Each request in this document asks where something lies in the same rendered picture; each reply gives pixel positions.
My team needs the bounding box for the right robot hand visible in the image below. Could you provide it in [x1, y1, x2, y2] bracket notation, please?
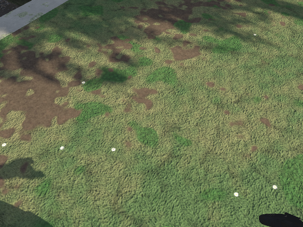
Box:
[258, 212, 303, 227]

